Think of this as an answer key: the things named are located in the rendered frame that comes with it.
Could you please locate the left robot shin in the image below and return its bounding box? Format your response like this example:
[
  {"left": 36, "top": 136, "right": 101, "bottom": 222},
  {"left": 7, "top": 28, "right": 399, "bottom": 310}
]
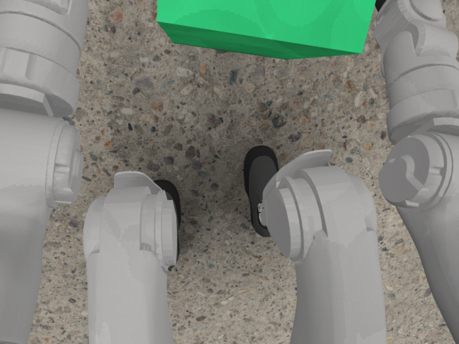
[{"left": 82, "top": 171, "right": 170, "bottom": 267}]

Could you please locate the left robot foot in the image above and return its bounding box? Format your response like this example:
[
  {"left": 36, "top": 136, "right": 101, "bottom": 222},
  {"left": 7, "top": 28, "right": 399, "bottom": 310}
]
[{"left": 153, "top": 180, "right": 181, "bottom": 270}]

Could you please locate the robot right forearm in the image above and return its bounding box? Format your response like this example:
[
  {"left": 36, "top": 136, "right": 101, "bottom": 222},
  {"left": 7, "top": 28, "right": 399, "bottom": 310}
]
[{"left": 374, "top": 0, "right": 459, "bottom": 145}]

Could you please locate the robot left upper arm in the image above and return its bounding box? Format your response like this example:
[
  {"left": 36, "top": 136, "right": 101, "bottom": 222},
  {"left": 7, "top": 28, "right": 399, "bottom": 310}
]
[{"left": 0, "top": 108, "right": 84, "bottom": 344}]

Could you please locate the robot right upper arm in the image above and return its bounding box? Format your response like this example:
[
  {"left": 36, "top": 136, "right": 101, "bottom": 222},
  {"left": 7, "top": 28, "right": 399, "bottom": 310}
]
[{"left": 379, "top": 131, "right": 459, "bottom": 344}]

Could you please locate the robot left forearm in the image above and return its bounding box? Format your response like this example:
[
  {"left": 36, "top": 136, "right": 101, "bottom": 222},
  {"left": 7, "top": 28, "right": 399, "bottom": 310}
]
[{"left": 0, "top": 0, "right": 90, "bottom": 118}]

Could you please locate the carton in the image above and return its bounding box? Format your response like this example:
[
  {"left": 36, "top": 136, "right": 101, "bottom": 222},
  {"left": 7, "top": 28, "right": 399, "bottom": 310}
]
[{"left": 157, "top": 0, "right": 376, "bottom": 59}]

